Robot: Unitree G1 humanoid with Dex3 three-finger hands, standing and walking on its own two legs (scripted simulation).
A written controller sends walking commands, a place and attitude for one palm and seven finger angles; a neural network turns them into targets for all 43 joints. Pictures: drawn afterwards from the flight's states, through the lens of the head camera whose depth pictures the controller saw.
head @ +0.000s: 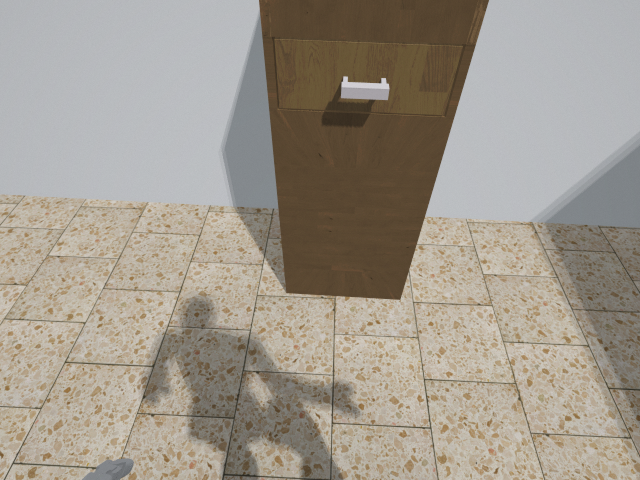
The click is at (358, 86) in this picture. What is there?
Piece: drawer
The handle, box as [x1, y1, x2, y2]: [341, 76, 388, 99]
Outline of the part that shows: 343,76 341,86 341,97 387,99 388,84 385,82 385,78 381,78 380,83 348,82 347,77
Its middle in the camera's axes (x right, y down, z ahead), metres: +0.09 -0.33 +0.83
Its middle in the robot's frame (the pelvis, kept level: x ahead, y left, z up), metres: +0.86 -0.05 +0.09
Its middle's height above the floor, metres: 0.85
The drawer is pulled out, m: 0.00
